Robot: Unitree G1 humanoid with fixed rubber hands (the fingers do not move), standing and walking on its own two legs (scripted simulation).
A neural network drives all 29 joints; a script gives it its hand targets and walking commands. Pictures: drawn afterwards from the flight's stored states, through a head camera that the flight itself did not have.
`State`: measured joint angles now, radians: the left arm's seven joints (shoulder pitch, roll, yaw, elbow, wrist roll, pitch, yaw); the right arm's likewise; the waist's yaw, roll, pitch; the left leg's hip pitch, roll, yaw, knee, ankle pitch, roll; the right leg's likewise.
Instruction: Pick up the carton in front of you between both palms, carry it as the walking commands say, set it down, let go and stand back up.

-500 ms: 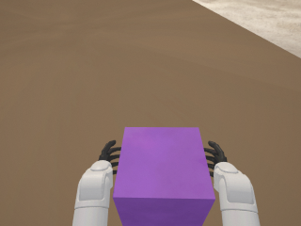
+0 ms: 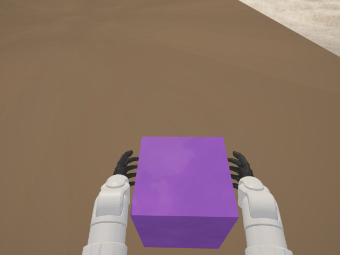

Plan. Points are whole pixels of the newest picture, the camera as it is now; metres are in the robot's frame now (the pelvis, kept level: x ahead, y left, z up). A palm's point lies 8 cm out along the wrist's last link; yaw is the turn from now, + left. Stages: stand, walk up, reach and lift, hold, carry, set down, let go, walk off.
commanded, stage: carry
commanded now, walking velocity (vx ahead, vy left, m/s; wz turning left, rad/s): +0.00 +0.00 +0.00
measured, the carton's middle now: (181, 194) +0.30 +0.00 -0.03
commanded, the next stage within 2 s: hold in 0.08 s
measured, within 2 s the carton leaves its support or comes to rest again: neither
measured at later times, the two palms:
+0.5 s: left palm (137, 174) +0.31 +0.11 +0.04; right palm (261, 193) +0.27 -0.18 +0.04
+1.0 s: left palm (149, 199) +0.36 +0.10 -0.17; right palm (241, 210) +0.32 -0.19 -0.16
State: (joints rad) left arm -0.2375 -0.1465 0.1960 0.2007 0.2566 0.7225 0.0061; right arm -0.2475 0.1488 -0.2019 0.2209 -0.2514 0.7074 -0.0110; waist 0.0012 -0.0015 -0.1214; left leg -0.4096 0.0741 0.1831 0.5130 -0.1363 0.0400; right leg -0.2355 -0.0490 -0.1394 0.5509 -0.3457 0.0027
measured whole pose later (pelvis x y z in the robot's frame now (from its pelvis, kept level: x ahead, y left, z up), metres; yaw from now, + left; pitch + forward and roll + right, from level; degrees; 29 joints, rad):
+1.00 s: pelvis -0.04 +0.01 -0.08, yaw -11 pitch +28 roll -1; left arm -0.56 -0.14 0.39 0.47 0.26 0.15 0.03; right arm -0.61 0.10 -0.36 0.58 -0.21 0.11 -0.02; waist 0.02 -0.05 0.00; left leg -1.23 0.03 0.02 1.00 -0.26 0.01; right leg -1.14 0.04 0.03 1.08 -0.43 0.01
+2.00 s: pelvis -0.09 +0.02 -0.33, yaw -14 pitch +47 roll -2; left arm -1.09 0.04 0.49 0.66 0.19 0.26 0.06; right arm -1.20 -0.08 -0.36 0.82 -0.13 0.22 -0.09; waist 0.07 -0.06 -0.01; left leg -2.29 0.03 -0.02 1.85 -0.39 0.00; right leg -2.18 0.08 0.00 1.97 -0.62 0.02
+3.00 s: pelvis -0.09 +0.01 -0.39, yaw -13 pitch +42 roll +1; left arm -1.34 0.27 0.47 1.05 0.06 0.15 -0.03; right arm -1.37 -0.14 -0.25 0.99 -0.14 0.17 -0.06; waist 0.12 0.00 0.20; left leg -2.39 0.02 -0.03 2.07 -0.41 -0.03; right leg -2.29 0.11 0.01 2.21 -0.65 0.01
